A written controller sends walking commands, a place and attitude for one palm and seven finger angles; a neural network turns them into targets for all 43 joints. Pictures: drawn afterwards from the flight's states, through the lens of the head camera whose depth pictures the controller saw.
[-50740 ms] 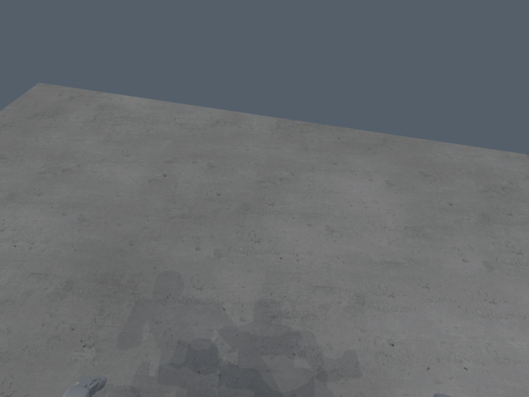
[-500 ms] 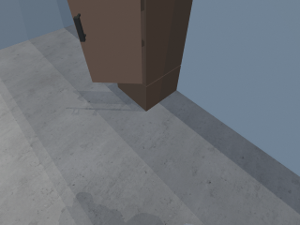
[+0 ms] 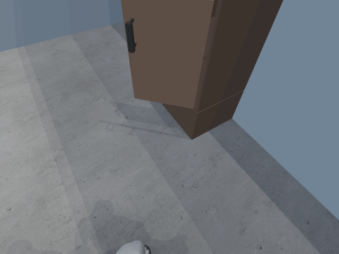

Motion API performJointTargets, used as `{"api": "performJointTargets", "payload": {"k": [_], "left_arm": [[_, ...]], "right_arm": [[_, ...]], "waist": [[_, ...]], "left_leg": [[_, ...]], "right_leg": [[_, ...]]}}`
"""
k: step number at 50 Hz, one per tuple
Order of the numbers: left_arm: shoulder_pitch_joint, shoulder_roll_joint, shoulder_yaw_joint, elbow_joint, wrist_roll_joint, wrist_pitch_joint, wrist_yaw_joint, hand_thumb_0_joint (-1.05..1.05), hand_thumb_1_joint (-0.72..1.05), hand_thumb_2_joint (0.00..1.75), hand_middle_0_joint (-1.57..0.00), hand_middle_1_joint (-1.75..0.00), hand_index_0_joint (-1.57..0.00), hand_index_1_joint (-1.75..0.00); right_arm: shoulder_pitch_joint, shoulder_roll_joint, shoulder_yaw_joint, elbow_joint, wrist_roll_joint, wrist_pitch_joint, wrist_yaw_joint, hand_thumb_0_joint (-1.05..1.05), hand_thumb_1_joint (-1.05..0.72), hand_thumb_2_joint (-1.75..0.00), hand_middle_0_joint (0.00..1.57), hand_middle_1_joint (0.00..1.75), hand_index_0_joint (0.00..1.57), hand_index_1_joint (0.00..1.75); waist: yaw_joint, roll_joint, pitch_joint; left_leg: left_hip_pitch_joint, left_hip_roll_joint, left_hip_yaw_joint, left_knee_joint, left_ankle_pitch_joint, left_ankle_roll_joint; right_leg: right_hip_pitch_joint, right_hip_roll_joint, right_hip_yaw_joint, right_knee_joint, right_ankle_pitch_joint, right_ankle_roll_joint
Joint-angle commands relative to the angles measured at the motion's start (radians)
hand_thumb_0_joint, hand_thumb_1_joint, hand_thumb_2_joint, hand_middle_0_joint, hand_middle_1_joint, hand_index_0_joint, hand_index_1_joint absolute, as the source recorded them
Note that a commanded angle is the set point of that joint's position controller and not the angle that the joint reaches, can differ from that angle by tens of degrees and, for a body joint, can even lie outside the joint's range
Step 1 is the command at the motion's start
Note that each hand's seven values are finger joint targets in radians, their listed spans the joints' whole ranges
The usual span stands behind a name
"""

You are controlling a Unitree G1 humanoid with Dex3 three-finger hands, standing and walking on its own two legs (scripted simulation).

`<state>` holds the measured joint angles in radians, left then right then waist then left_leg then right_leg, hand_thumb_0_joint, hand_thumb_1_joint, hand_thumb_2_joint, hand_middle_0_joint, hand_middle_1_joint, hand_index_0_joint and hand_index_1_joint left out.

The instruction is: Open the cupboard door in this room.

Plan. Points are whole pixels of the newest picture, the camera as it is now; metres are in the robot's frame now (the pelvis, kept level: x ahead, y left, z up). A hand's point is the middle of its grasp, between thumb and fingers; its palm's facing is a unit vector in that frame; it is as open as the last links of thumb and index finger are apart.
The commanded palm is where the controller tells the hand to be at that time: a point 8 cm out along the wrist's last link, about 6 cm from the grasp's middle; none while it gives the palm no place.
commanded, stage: take the last steps up to it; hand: left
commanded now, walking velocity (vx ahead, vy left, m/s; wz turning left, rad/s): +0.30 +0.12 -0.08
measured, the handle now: (132, 35) +0.94 +0.28 -0.01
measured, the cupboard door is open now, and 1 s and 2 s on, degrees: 45 45 45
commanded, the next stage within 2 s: come to a stop and stand still in 0.68 s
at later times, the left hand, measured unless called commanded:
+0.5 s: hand (120, 176) +0.33 +0.19 -0.14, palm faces -0.07 -0.97 -0.22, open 7.4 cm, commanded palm none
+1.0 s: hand (98, 188) +0.30 +0.26 -0.18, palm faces +0.01 -0.99 -0.17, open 7.3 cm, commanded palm none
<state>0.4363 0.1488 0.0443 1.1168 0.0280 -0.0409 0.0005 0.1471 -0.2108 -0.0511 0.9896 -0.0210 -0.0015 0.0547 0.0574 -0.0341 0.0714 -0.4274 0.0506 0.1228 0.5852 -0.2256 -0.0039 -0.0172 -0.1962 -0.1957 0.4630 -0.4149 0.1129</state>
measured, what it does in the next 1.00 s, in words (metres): walks ahead: left foot, then right foot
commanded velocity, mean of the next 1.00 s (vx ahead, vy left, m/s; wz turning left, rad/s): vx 0.11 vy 0.02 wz -0.02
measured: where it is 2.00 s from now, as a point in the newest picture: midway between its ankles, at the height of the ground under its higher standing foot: (166, 236)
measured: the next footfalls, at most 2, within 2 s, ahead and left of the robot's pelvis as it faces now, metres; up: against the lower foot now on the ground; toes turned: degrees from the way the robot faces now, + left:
left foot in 0.02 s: +0.13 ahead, +0.12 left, +0.00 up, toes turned +7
right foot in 0.48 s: +0.27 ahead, -0.08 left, +0.00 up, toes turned -11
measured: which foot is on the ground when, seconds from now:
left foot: up 0.00-0.00, down 0.02-0.48, up 0.50-0.84, down 0.86-1.00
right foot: down 0.00-0.00, up 0.02-0.46, down 0.48-0.88, up 0.90-1.00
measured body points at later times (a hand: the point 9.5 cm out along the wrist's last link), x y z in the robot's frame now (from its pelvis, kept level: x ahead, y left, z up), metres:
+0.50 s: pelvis +0.18 +0.03 +0.00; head +0.20 +0.00 +0.45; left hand +0.34 +0.24 -0.12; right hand +0.10 -0.19 -0.17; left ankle +0.10 +0.12 -0.72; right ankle +0.23 -0.07 -0.73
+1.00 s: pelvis +0.33 +0.09 +0.00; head +0.36 +0.11 +0.45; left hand +0.30 +0.32 -0.17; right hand +0.42 -0.15 -0.13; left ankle +0.40 +0.17 -0.73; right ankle +0.25 -0.05 -0.69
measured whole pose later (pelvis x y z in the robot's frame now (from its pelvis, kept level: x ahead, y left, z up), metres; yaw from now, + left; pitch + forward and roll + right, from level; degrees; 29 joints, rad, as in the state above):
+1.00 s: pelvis +0.33 +0.09 +0.00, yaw -4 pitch +0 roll -1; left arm 0.31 0.18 0.03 1.11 0.00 0.04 0.03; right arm 0.10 -0.15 -0.01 1.02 -0.02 -0.02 -0.03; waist 0.04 -0.05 0.07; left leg -0.35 0.03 0.12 0.56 -0.20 0.05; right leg -0.28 -0.05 -0.04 0.88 -0.58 0.02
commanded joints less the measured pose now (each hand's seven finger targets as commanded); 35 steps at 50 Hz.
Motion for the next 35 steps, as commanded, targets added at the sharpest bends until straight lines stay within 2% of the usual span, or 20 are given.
{"api": "performJointTargets", "payload": {"k": [1, 2, 3, 4, 5, 7, 10, 15, 19, 21, 22, 23, 24, 25, 26, 27, 29, 30, 31, 35], "left_arm": [[-0.090, 0.086, 0.021, -0.135, -0.013, -0.010, 0.003, 0.00, 0.90, 0.90, -0.20, -0.30, -0.20, -0.30], [-0.138, 0.071, 0.015, -0.151, -0.012, -0.011, 0.007, 0.00, 0.90, 0.90, -0.20, -0.30, -0.20, -0.30], [-0.167, 0.078, 0.014, -0.145, -0.013, -0.008, 0.005, 0.00, 0.90, 0.90, -0.20, -0.30, -0.20, -0.30], [-0.178, 0.085, 0.021, -0.129, -0.008, -0.003, -0.001, 0.00, 0.90, 0.90, -0.20, -0.30, -0.20, -0.30], [-0.154, 0.072, 0.022, -0.115, -0.002, 0.001, -0.006, 0.00, 0.90, 0.90, -0.20, -0.30, -0.20, -0.30], [-0.121, 0.052, 0.021, -0.102, 0.001, 0.014, -0.010, 0.00, 0.90, 0.90, -0.20, -0.30, -0.20, -0.30], [-0.146, 0.044, 0.023, -0.119, 0.001, 0.025, -0.012, 0.00, 0.90, 0.90, -0.20, -0.30, -0.20, -0.30], [-0.269, 0.058, 0.022, -0.181, -0.001, 0.027, -0.018, 0.00, 0.90, 0.90, -0.20, -0.30, -0.20, -0.30], [-0.332, 0.066, 0.018, -0.220, 0.000, 0.019, -0.019, 0.00, 0.90, 0.90, -0.20, -0.30, -0.20, -0.30], [-0.286, 0.077, 0.022, -0.209, 0.001, 0.014, -0.018, 0.00, 0.90, 0.90, -0.20, -0.30, -0.20, -0.30], [-0.193, 0.099, 0.030, -0.183, 0.002, 0.006, -0.016, 0.00, 0.90, 0.90, -0.20, -0.30, -0.20, -0.30], [-0.052, 0.173, 0.047, -0.145, 0.006, -0.007, -0.008, 0.00, 0.90, 0.90, -0.20, -0.30, -0.20, -0.30], [0.062, 0.266, 0.070, -0.112, -0.003, -0.009, 0.000, 0.00, 0.90, 0.90, -0.20, -0.30, -0.20, -0.30], [0.048, 0.272, 0.070, -0.115, -0.016, -0.014, 0.007, 0.00, 0.90, 0.90, -0.20, -0.30, -0.20, -0.30], [-0.034, 0.232, 0.057, -0.135, -0.016, -0.012, 0.014, 0.00, 0.90, 0.90, -0.20, -0.30, -0.20, -0.30], [-0.094, 0.186, 0.043, -0.149, -0.017, -0.015, 0.016, 0.00, 0.90, 0.90, -0.20, -0.30, -0.20, -0.30], [-0.140, 0.126, 0.028, -0.155, -0.015, -0.026, 0.016, 0.00, 0.90, 0.90, -0.20, -0.30, -0.20, -0.30], [-0.140, 0.120, 0.025, -0.147, -0.012, -0.034, 0.015, 0.00, 0.90, 0.90, -0.20, -0.30, -0.20, -0.30], [-0.138, 0.121, 0.025, -0.138, -0.010, -0.038, 0.013, 0.00, 0.90, 0.90, -0.20, -0.30, -0.20, -0.30], [-0.113, 0.145, 0.034, -0.105, -0.007, -0.041, 0.008, 0.00, 0.90, 0.90, -0.20, -0.30, -0.20, -0.30]], "right_arm": [[0.439, -0.270, -0.065, 0.054, -0.011, -0.029, -0.060, 0.00, -0.90, -0.90, 0.20, 0.30, 0.20, 0.30], [0.367, -0.255, -0.060, 0.046, -0.009, -0.030, -0.069, 0.00, -0.90, -0.90, 0.20, 0.30, 0.20, 0.30], [0.276, -0.205, -0.048, 0.014, -0.005, -0.033, -0.072, 0.00, -0.90, -0.90, 0.20, 0.30, 0.20, 0.30], [0.208, -0.148, -0.034, -0.003, -0.007, -0.037, -0.073, 0.00, -0.90, -0.90, 0.20, 0.30, 0.20, 0.30], [0.177, -0.109, -0.020, -0.009, -0.009, -0.046, -0.075, 0.00, -0.90, -0.90, 0.20, 0.30, 0.20, 0.30], [0.169, -0.077, -0.010, 0.001, -0.007, -0.063, -0.077, 0.00, -0.90, -0.90, 0.20, 0.30, 0.20, 0.30], [0.179, -0.066, -0.017, 0.006, -0.008, -0.070, -0.075, 0.00, -0.90, -0.90, 0.20, 0.30, 0.20, 0.30], [0.207, -0.078, -0.013, 0.025, -0.011, -0.067, -0.067, 0.00, -0.90, -0.90, 0.20, 0.30, 0.20, 0.30], [0.247, -0.089, -0.009, 0.053, -0.016, -0.063, -0.066, 0.00, -0.90, -0.90, 0.20, 0.30, 0.20, 0.30], [0.250, -0.088, -0.004, 0.070, -0.013, -0.058, -0.068, 0.00, -0.90, -0.90, 0.20, 0.30, 0.20, 0.30], [0.244, -0.082, 0.000, 0.074, -0.007, -0.058, -0.068, 0.00, -0.90, -0.90, 0.20, 0.30, 0.20, 0.30], [0.234, -0.065, 0.001, 0.064, 0.006, -0.062, -0.061, 0.00, -0.90, -0.90, 0.20, 0.30, 0.20, 0.30], [0.249, -0.041, 0.002, 0.035, 0.008, -0.065, -0.056, 0.00, -0.90, -0.90, 0.20, 0.30, 0.20, 0.30], [0.207, -0.083, -0.006, 0.033, 0.006, -0.052, -0.059, 0.00, -0.90, -0.90, 0.20, 0.30, 0.20, 0.30], [0.140, -0.073, -0.010, 0.021, 0.004, -0.047, -0.059, 0.00, -0.90, -0.90, 0.20, 0.30, 0.20, 0.30], [0.117, -0.050, -0.008, 0.022, 0.003, -0.040, -0.058, 0.00, -0.90, -0.90, 0.20, 0.30, 0.20, 0.30], [0.165, -0.006, 0.000, 0.049, -0.003, -0.023, -0.051, 0.00, -0.90, -0.90, 0.20, 0.30, 0.20, 0.30], [0.197, 0.008, 0.003, 0.059, -0.003, -0.018, -0.049, 0.00, -0.90, -0.90, 0.20, 0.30, 0.20, 0.30], [0.210, 0.019, 0.003, 0.064, -0.001, -0.015, -0.047, 0.00, -0.90, -0.90, 0.20, 0.30, 0.20, 0.30], [0.148, 0.041, 0.005, 0.039, 0.002, -0.019, -0.036, 0.00, -0.90, -0.90, 0.20, 0.30, 0.20, 0.30]], "waist": [[-0.213, 0.327, -0.230], [-0.183, 0.280, -0.217], [-0.151, 0.256, -0.179], [-0.124, 0.199, -0.106], [-0.093, 0.164, -0.073], [-0.060, 0.130, -0.064], [-0.043, 0.086, -0.049], [-0.051, 0.072, 0.003], [-0.063, 0.060, 0.009], [-0.036, 0.045, -0.005], [0.006, 0.014, -0.049], [0.061, -0.093, -0.121], [0.072, -0.268, -0.171], [0.072, -0.241, -0.166], [0.049, -0.163, -0.074], [0.014, -0.080, -0.021], [-0.035, -0.082, -0.017], [-0.052, -0.098, -0.044], [-0.059, -0.105, -0.057], [-0.042, -0.091, -0.060]], "left_leg": [[0.620, 0.323, -0.491, -0.288, -0.027, 0.180], [0.558, 0.352, -0.496, -0.314, -0.116, 0.212], [0.453, 0.343, -0.469, -0.329, -0.166, 0.216], [0.338, 0.309, -0.394, -0.355, -0.164, 0.198], [0.279, 0.275, -0.328, -0.370, -0.108, 0.179], [0.249, 0.245, -0.242, -0.389, 0.014, 0.180], [0.259, 0.231, -0.177, -0.420, 0.091, 0.201], [0.270, 0.224, -0.145, -0.446, 0.080, 0.209], [0.320, 0.216, -0.132, -0.373, 0.182, 0.197], [0.284, 0.177, -0.094, -0.270, 0.218, 0.157], [0.240, 0.123, -0.059, -0.139, 0.252, 0.121], [0.073, 0.046, 0.006, 0.082, 0.177, 0.074], [-0.168, -0.078, 0.056, 0.366, -0.258, 0.018], [-0.196, -0.040, -0.078, 0.552, -0.354, 0.016], [-0.233, -0.001, -0.132, 0.607, -0.276, 0.012], [-0.223, 0.031, -0.151, 0.590, -0.189, 0.003], [-0.138, 0.053, -0.125, 0.495, -0.096, -0.016], [-0.103, 0.048, -0.106, 0.439, -0.080, -0.026], [-0.080, 0.043, -0.088, 0.378, -0.069, -0.034], [-0.037, 0.009, -0.031, 0.159, -0.015, -0.039]], "right_leg": [[-0.594, 0.141, 0.055, 0.704, -0.215, -0.109], [-0.669, 0.106, 0.133, 0.842, -0.177, -0.134], [-0.689, 0.064, 0.161, 0.897, -0.088, -0.138], [-0.669, 0.041, 0.173, 0.886, -0.009, -0.137], [-0.633, 0.033, 0.174, 0.849, 0.034, -0.134], [-0.587, 0.035, 0.164, 0.767, 0.067, -0.125], [-0.577, 0.040, 0.158, 0.634, 0.135, -0.114], [-0.519, 0.057, 0.140, 0.382, 0.185, -0.117], [-0.440, 0.099, 0.106, 0.231, 0.155, -0.126], [-0.287, 0.132, 0.077, 0.123, 0.191, -0.136], [-0.128, 0.143, 0.084, 0.044, 0.224, -0.151], [0.114, 0.015, 0.259, -0.005, 0.232, -0.209], [0.304, -0.241, 0.619, -0.127, 0.342, -0.332], [0.198, -0.303, 0.701, -0.198, 0.301, -0.375], [0.075, -0.274, 0.635, -0.221, 0.269, -0.362], [-0.023, -0.228, 0.521, -0.232, 0.290, -0.328], [-0.124, -0.146, 0.319, -0.249, 0.413, -0.273], [-0.127, -0.121, 0.261, -0.242, 0.476, -0.262], [-0.124, -0.104, 0.218, -0.237, 0.512, -0.256], [-0.098, -0.083, 0.179, -0.214, 0.561, -0.256]]}}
